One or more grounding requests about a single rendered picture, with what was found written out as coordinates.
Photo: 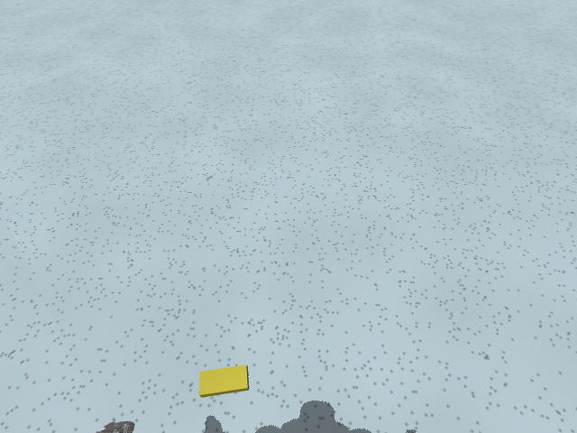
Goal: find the small box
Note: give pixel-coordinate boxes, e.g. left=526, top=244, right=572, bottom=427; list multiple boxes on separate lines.
left=199, top=365, right=249, bottom=398

